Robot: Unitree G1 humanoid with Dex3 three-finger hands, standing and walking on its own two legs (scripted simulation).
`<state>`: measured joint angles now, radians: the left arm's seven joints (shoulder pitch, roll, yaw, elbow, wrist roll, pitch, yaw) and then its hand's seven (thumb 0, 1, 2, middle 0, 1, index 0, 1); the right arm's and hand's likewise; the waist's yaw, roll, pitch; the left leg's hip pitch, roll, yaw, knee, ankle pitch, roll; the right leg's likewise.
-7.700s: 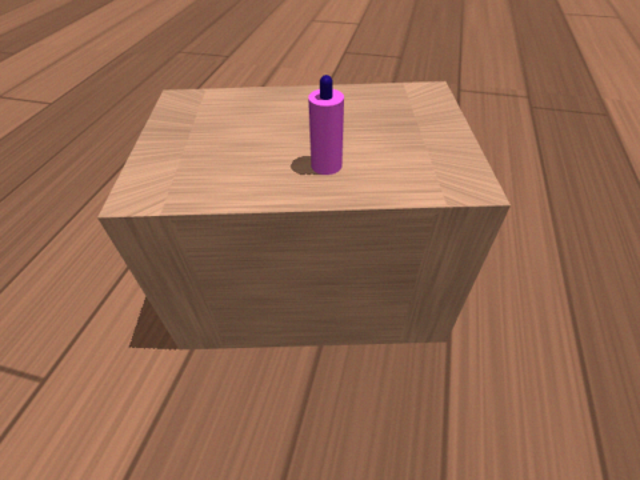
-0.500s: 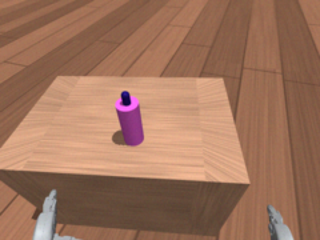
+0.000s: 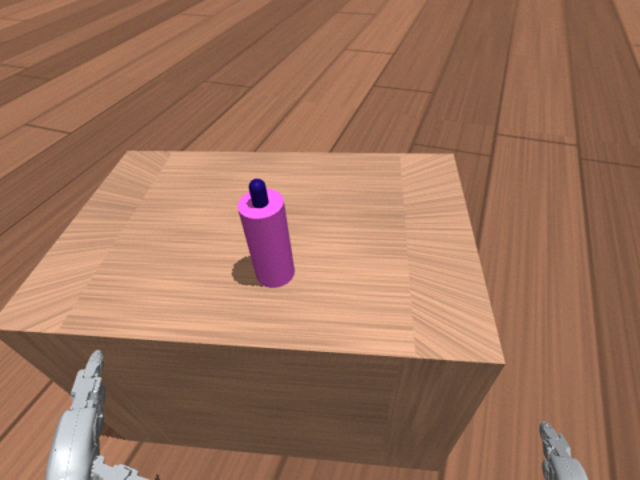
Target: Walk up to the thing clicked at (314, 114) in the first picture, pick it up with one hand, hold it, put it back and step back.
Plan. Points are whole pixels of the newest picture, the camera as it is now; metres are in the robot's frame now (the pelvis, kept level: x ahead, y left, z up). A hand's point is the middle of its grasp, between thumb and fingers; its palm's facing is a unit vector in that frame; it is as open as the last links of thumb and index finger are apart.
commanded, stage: rise first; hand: left
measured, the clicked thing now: (266, 231) +0.54 +0.15 -0.01
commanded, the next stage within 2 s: go down in 0.34 s
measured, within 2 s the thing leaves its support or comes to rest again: neither
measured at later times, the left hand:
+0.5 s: hand (129, 432) +0.17 +0.24 +0.04, palm faces +0.25 -0.90 -0.34, open 17.6 cm
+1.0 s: hand (127, 325) +0.29 +0.28 +0.07, palm faces +0.12 -0.99 -0.10, open 17.5 cm
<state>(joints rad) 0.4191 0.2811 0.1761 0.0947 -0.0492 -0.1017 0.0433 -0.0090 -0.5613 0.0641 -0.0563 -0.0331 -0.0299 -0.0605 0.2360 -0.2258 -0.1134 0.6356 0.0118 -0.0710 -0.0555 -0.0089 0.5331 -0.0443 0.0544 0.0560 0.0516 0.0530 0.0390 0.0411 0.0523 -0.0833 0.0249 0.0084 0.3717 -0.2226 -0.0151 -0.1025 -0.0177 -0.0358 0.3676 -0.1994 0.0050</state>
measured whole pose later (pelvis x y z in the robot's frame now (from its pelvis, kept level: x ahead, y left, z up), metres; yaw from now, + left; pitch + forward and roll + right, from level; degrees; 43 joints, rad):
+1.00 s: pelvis -0.01 +0.00 -0.01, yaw +1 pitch +0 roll +0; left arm -0.08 0.42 0.37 0.50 -0.24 -0.24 -0.34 -0.01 -0.54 0.05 -0.05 -0.05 -0.05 -0.05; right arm 0.14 -0.23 -0.09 0.74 0.04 -0.11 -0.08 -0.01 0.55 -0.05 0.05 0.06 0.05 0.05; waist -0.02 0.00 -0.02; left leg -0.25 0.02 0.00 0.51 -0.28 -0.01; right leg -0.25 -0.03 -0.04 0.49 -0.25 0.01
